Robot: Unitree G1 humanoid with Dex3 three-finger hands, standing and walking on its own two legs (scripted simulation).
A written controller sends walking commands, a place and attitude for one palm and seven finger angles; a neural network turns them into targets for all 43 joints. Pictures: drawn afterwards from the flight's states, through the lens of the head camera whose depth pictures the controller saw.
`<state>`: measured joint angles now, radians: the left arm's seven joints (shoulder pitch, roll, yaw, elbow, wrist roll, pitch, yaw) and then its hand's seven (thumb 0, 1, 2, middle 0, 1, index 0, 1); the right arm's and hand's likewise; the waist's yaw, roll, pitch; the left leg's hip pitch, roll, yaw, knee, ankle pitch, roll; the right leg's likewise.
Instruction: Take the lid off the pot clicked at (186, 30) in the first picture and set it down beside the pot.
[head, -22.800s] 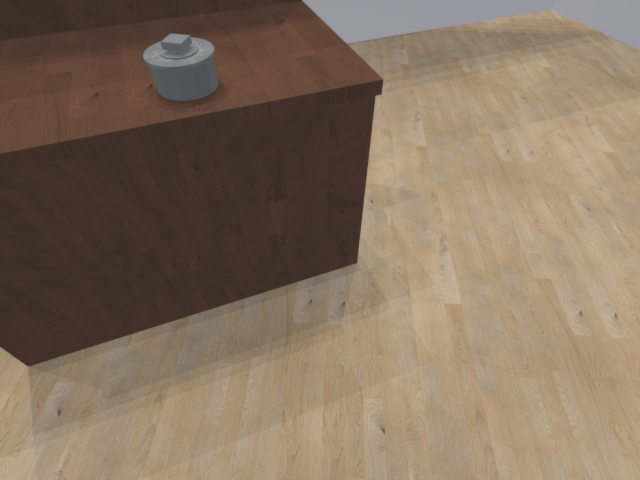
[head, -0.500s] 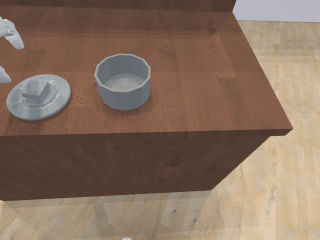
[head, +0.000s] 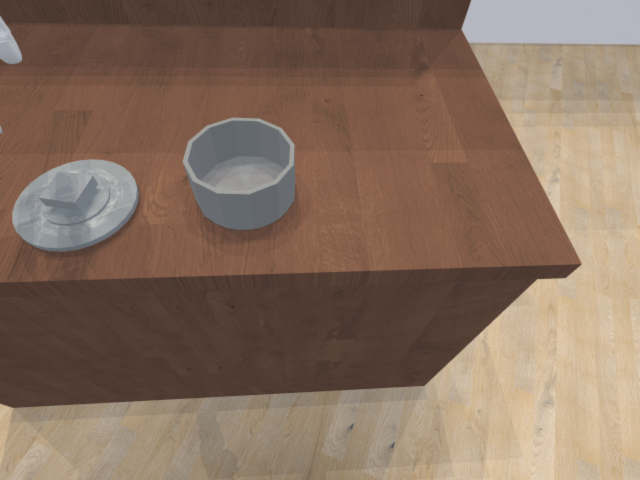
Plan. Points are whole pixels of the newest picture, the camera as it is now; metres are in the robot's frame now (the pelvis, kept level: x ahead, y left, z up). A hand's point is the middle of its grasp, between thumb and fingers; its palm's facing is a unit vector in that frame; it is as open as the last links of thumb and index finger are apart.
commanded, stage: draw the hand back to the body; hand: left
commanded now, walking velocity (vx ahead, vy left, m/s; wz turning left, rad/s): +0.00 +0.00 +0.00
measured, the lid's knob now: (69, 190) +0.49 +0.31 +0.06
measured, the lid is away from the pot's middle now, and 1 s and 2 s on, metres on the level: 0.23 0.23 0.23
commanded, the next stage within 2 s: none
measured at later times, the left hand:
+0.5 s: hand out of the picture +0.46 +0.31 +0.21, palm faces -0.25 -0.07 -0.97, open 11.1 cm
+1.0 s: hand out of the picture +0.40 +0.26 +0.27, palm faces +0.49 -0.85 -0.21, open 10.5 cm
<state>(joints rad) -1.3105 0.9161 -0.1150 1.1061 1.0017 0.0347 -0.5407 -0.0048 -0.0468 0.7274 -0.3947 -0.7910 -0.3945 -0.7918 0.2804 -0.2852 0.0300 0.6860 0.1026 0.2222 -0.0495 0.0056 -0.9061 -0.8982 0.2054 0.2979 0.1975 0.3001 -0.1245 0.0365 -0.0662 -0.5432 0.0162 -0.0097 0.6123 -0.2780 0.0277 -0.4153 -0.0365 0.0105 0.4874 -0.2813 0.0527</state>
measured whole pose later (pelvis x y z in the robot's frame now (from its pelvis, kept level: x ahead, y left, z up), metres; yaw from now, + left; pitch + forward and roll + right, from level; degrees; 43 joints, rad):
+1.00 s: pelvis +0.02 -0.03 +0.01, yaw -1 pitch +1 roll -1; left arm -0.49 0.52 0.40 0.28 -0.05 -0.04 0.07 -0.01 0.11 0.76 -0.36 -0.70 -0.36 -0.71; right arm 0.19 -0.25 0.05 0.65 0.04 0.00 -0.07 0.01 -0.90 -0.90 0.21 0.30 0.20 0.30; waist 0.01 0.03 0.01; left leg -0.20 0.05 0.01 0.44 -0.26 -0.02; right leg -0.11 -0.01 0.03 0.38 -0.28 0.02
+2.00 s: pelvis +0.00 -0.03 +0.02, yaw -1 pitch -5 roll +0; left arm 0.17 0.36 0.39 -0.40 -0.11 -0.09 0.06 0.01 0.89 0.90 -0.21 -0.30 -0.21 -0.30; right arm 0.13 -0.21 0.03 0.68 -0.01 -0.08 -0.08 0.01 -0.90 -0.90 0.21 0.30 0.20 0.30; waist 0.07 0.05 0.03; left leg -0.08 0.04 0.01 0.37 -0.20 -0.02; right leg 0.00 -0.02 0.02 0.32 -0.23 0.02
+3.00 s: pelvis -0.07 +0.00 +0.00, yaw +0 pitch -1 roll -2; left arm 0.55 0.49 0.50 -0.75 -0.08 -0.23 0.10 0.01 0.88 0.90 -0.21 -0.30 -0.21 -0.30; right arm 0.20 -0.21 -0.01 0.53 0.03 -0.03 -0.07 0.01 -0.90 -0.90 0.20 0.30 0.20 0.30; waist 0.00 -0.01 0.06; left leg -0.37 0.01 0.00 0.56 -0.18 0.03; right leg -0.27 -0.05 0.02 0.49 -0.21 0.06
